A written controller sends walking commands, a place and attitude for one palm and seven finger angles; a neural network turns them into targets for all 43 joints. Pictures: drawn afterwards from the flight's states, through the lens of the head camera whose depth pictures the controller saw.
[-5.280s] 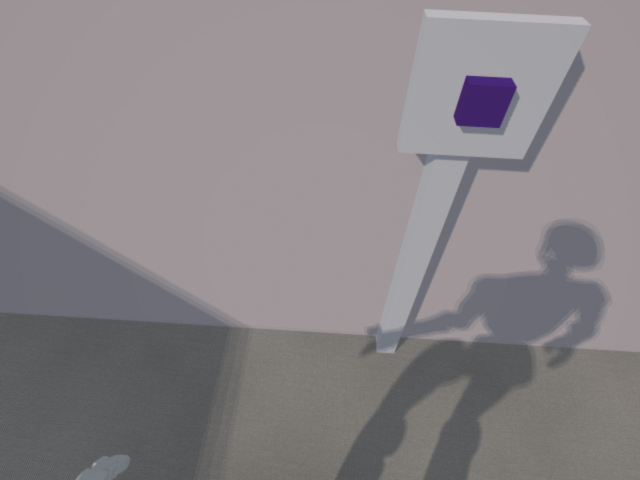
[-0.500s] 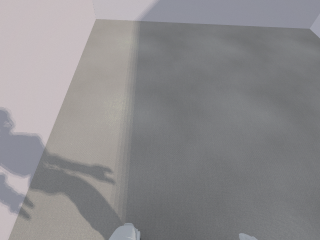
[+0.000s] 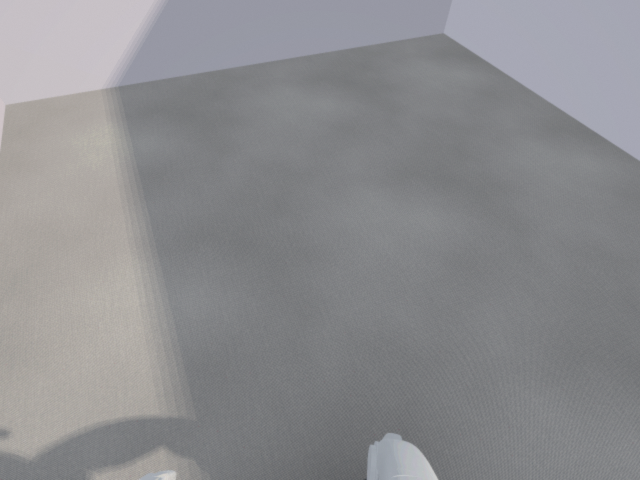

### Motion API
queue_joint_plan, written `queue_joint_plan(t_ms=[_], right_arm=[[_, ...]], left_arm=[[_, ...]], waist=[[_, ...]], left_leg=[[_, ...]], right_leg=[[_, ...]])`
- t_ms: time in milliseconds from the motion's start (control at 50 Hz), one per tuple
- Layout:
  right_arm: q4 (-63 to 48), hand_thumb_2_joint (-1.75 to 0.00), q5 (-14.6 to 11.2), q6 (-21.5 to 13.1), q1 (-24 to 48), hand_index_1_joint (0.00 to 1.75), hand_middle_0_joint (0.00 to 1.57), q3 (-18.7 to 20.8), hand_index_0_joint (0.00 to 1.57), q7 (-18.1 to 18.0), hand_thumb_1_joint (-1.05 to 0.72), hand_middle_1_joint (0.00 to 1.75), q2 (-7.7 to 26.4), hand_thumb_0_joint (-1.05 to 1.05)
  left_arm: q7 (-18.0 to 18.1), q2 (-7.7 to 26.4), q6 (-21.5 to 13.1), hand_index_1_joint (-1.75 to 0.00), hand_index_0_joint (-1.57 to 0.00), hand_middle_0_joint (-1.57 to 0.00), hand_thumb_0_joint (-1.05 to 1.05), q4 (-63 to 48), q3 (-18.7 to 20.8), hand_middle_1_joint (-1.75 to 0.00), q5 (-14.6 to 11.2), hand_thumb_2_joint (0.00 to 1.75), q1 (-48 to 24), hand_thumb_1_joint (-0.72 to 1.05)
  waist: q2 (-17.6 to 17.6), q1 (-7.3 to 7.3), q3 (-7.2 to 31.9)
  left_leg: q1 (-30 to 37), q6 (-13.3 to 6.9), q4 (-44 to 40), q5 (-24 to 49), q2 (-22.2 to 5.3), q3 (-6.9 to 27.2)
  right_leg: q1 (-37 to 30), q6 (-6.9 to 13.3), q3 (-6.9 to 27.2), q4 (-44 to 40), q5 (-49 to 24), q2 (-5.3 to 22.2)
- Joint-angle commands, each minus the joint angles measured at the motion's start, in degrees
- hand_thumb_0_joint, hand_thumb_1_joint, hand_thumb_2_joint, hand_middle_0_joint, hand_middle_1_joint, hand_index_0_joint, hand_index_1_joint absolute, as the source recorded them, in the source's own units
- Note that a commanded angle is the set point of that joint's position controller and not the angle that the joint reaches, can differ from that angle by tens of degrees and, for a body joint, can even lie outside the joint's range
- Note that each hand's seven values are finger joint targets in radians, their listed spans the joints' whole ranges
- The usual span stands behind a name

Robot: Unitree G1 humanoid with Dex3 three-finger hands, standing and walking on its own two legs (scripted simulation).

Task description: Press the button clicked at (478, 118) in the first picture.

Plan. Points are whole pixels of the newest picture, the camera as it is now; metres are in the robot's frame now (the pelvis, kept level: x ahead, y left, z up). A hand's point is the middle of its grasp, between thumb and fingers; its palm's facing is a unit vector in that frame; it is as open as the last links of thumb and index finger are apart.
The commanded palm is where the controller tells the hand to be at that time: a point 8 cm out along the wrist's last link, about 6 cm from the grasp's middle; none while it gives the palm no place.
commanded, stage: walk to a spot facing it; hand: left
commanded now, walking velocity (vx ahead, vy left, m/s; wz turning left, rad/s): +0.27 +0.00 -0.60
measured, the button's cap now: out of the picture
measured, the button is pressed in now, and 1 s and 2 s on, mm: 0 0 0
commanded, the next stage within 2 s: turn to face it in 0.18 s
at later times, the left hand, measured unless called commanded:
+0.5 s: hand (241, 391) +0.28 +0.13 -0.16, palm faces -0.12 -0.96 -0.24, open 7.3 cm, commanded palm none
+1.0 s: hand (204, 386) +0.29 +0.19 -0.17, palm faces +0.14 -0.96 -0.23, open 7.4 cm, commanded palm none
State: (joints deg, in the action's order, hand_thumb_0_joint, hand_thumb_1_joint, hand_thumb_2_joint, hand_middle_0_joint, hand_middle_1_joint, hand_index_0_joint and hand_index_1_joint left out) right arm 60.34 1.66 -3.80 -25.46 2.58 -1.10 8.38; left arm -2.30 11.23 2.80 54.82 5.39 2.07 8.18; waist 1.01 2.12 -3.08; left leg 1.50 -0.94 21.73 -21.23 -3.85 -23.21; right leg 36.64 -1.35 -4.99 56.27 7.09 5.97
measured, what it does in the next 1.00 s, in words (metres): walks ahead: right foot, then left foot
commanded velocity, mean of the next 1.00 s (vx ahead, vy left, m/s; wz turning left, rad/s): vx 0.05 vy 0.00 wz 0.30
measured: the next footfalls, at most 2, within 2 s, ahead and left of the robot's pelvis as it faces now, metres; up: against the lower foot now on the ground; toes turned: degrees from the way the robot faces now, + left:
right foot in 0.16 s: +0.22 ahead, -0.12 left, +0.00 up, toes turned -14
left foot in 0.64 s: +0.31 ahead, +0.06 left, +0.00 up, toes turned +4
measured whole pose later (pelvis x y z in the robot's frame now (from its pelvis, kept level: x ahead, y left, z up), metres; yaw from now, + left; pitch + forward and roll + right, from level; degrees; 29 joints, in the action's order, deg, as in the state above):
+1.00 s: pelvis +0.23 -0.02 +0.00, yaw +6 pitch +1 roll -3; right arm 55.1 1.4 1.7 -13.9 3.5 0.1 10.1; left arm 1.5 13.2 2.9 54.9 5.0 1.0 9.6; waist -0.2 1.4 -3.6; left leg -18.4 -3.8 27.4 -9.6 1.1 1.2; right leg 25.9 -4.9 0.7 57.3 22.6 4.3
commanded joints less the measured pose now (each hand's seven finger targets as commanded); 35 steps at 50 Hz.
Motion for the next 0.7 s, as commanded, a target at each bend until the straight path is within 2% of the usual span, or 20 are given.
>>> queue_joint_plan(t_ms=[0,60,80,100,120,140,160,180,200,240,300,320,420,540,580,600,620,640,660,680], right_arm=[[-1.3,-0.9,0.3,-0.6,-5.0,0.3,0.2,1.5,0.2,-0.5,-0.9,0.3,8.4,0.0],[-2.2,-0.9,0.0,-0.5,-2.8,0.3,0.2,2.1,0.2,-0.5,-0.9,0.3,10.7,0.0],[-3.0,-0.9,-0.2,-0.4,-1.5,0.3,0.2,2.4,0.2,-0.4,-0.9,0.3,11.9,0.0],[-4.0,-0.9,-0.5,-0.2,0.1,0.3,0.2,2.5,0.2,-0.1,-0.9,0.3,12.8,0.0],[-5.1,-0.9,-1.2,0.0,-0.2,0.3,0.2,2.1,0.2,0.8,-0.9,0.3,11.4,0.0],[-7.5,-0.9,-1.8,-0.2,-1.1,0.3,0.2,1.4,0.2,0.7,-0.9,0.3,7.1,0.0],[-9.2,-0.9,-1.8,0.1,4.4,0.3,0.2,1.5,0.2,0.2,-0.9,0.3,7.8,0.0],[-9.3,-0.9,-1.6,0.3,5.7,0.3,0.2,1.9,0.2,0.0,-0.9,0.3,7.2,0.0],[-9.8,-0.9,-1.2,0.7,6.6,0.3,0.2,1.8,0.2,0.1,-0.9,0.3,6.6,0.0],[-8.1,-0.9,-0.4,2.0,7.8,0.3,0.2,1.7,0.2,0.2,-0.9,0.3,6.7,0.0],[-5.0,-0.9,-0.2,3.8,1.0,0.3,0.2,1.1,0.2,0.0,-0.9,0.3,4.3,0.0],[-4.4,-0.9,0.0,4.1,-0.1,0.3,0.2,0.9,0.2,0.0,-0.9,0.3,3.5,0.0],[-4.7,-0.9,-0.6,4.2,5.1,0.3,0.2,-0.1,0.2,0.4,-0.9,0.3,3.3,0.0],[-7.0,-0.9,-0.7,3.7,15.3,0.3,0.2,-0.2,0.2,0.9,-0.9,0.3,4.6,0.0],[-6.9,-0.9,-0.5,3.9,14.8,0.3,0.2,0.0,0.2,1.0,-0.9,0.3,5.0,0.0],[-6.5,-0.9,-0.5,4.1,12.7,0.3,0.2,0.4,0.2,1.1,-0.9,0.3,5.9,0.0],[-5.9,-0.9,-0.2,4.0,8.5,0.3,0.2,1.1,0.2,1.1,-0.9,0.3,7.4,0.0],[-5.9,-0.9,0.2,3.7,5.3,0.3,0.2,2.0,0.2,0.8,-0.9,0.3,11.8,0.0],[-5.4,-0.9,-0.2,4.1,3.8,0.3,0.2,2.2,0.2,0.6,-0.9,0.3,13.8,0.0],[-4.5,-0.9,-0.2,4.2,4.0,0.3,0.2,1.9,0.2,-0.1,-0.9,0.3,13.0,0.0]], left_arm=[[-0.7,-0.1,-2.4,-0.3,-0.2,-0.2,0.0,-7.2,-0.8,-0.3,-0.3,0.9,-9.8,0.9],[-0.4,1.0,-3.3,-0.3,-0.2,-0.2,0.0,-5.9,-0.4,-0.3,-0.3,0.9,-3.5,0.9],[-0.2,2.1,-3.8,-0.3,-0.2,-0.2,0.0,-4.4,-0.1,-0.3,-0.2,0.9,1.6,0.9],[0.2,4.4,-4.4,-0.3,-0.2,-0.2,0.0,-2.2,0.5,-0.3,-0.1,0.9,9.4,0.9],[0.6,9.4,-5.1,-0.3,-0.2,-0.2,0.0,-0.3,1.8,-0.3,0.1,0.9,16.1,0.9],[1.5,15.6,-5.7,-0.3,-0.2,-0.2,0.0,0.2,3.0,-0.3,-0.6,0.9,20.5,0.9],[2.4,17.9,-5.0,-0.3,-0.2,-0.2,0.0,0.1,3.5,-0.3,-2.1,0.9,20.0,0.9],[2.6,15.8,-4.5,-0.3,-0.2,-0.2,0.0,-0.7,3.0,-0.3,-2.3,0.9,15.2,0.9],[2.6,13.2,-4.6,-0.3,-0.2,-0.2,0.0,-2.4,2.4,-0.3,-2.3,0.9,10.5,0.9],[2.7,9.5,-5.6,-0.3,-0.2,-0.2,0.0,-2.9,0.8,-0.3,-2.1,0.9,5.8,0.9],[3.1,7.0,-6.5,-0.3,-0.2,-0.2,0.0,-2.1,-0.5,-0.3,-1.0,0.9,3.5,0.9],[3.2,5.7,-6.7,-0.3,-0.2,-0.2,0.0,-2.2,-0.5,-0.3,-0.8,0.9,3.5,0.9],[3.2,3.7,-6.7,-0.3,-0.2,-0.2,0.0,-0.1,-2.3,-0.3,-1.2,0.9,5.2,0.9],[4.1,6.3,-5.2,-0.3,-0.2,-0.2,0.0,1.6,-1.6,-0.3,-0.8,0.9,9.6,0.9],[4.3,7.0,-4.7,-0.3,-0.2,-0.2,0.0,1.8,-1.1,-0.3,-0.9,0.9,10.0,0.9],[4.4,7.0,-4.4,-0.3,-0.2,-0.2,0.0,1.7,-0.9,-0.3,-1.0,0.9,9.9,0.9],[4.4,6.8,-4.1,-0.3,-0.2,-0.2,0.0,1.0,-0.6,-0.3,-1.3,0.9,9.5,0.9],[4.2,4.6,-3.8,-0.3,-0.2,-0.2,0.0,-0.6,-0.7,-0.3,-1.9,0.9,10.3,0.9],[4.4,3.5,-3.6,-0.3,-0.2,-0.2,0.0,-2.3,-1.4,-0.3,-1.9,0.9,8.6,0.9],[4.7,5.0,-2.9,-0.3,-0.2,-0.2,0.0,-2.3,-1.2,-0.3,-1.4,0.9,6.4,0.9]], waist=[[-6.6,1.8,-6.8],[-8.5,-1.68,-1.3],[-9.2,-4.06,2.6],[-7.7,-7.85,7.4],[-0.3,-11.05,13.6],[11.2,-11.02,21.2],[8.8,-10.92,21.2],[2.7,-8.42,12.9],[2.7,-6.26,9.3],[-0.7,-3.06,2.3],[-0.5,1.73,2.5],[1.2,2.18,3.7],[5.5,0.52,4.6],[5.2,-4.11,1.6],[4.6,-3.69,1.7],[2.2,-2.74,2.0],[-2.2,-0.85,4.7],[-13.4,-0.11,7.2],[-19.3,0.21,6.5],[-14.6,0.5,7.1]], left_leg=[[2.6,-4.5,-6.4,35.9,-18.1,7.0],[4.7,-3.6,5.0,59.0,-18.5,2.8],[4.5,-2.6,11.9,63.2,-17.8,1.8],[0.3,-0.7,23.0,60.9,-16.6,0.8],[-14.3,1.6,37.9,42.1,-14.2,1.4],[-34.8,5.6,57.1,-11.2,-2.7,6.3],[-39.3,4.7,63.4,-14.0,-2.2,15.9],[-40.1,4.4,63.7,-8.0,-5.3,18.3],[-39.4,4.7,62.3,-2.9,-6.4,20.2],[-33.7,4.9,55.6,2.1,-8.2,21.4],[-29.0,5.1,49.5,4.2,-6.3,21.2],[-28.5,5.2,47.3,5.3,-5.9,21.2],[-27.8,5.1,33.4,9.1,-3.9,21.3],[-27.3,4.2,19.4,3.5,-1.6,18.6],[-24.5,3.6,14.9,4.5,-0.9,17.9],[-20.6,3.1,10.7,8.5,-0.7,18.4],[-13.5,1.4,6.5,22.2,-2.6,21.4],[-5.8,-4.6,4.6,44.0,-13.3,34.9],[-4.4,-11.9,1.0,60.6,-21.0,43.4],[-5.0,-13.4,0.3,54.1,-19.8,43.4]], right_leg=[[4.3,1.8,-3.4,-11.2,4.2,-1.2],[-6.2,4.8,-6.5,-16.5,8.0,-5.9],[-13.0,5.7,-7.1,-18.9,7.9,-7.5],[-24.9,6.5,-7.8,-23.4,4.5,-9.0],[-43.6,9.3,0.8,-26.1,-1.8,-2.0],[-58.3,17.6,33.2,-28.5,-17.1,16.1],[-56.7,20.2,36.6,-33.8,-22.7,18.6],[-48.8,19.8,29.6,-34.9,-19.5,17.8],[-40.6,16.8,28.6,-36.8,-12.8,15.2],[-24.2,12.9,20.3,-40.2,-11.8,10.7],[-16.8,11.1,10.7,-40.5,-19.8,6.8],[-16.7,10.9,8.9,-40.1,-20.8,5.5],[-21.4,9.5,4.9,-39.6,-20.2,4.3],[-31.2,10.0,5.5,-34.8,-27.3,10.7],[-32.2,8.7,4.2,-31.1,-29.0,11.1],[-30.8,7.3,2.4,-26.9,-27.1,10.7],[-26.9,4.5,-0.6,-19.6,-20.8,8.5],[-16.9,0.2,-4.5,-9.4,-2.5,2.0],[-9.6,-2.0,-2.6,2.5,30.3,-3.2],[-7.8,-1.8,3.1,7.8,30.1,-2.3]])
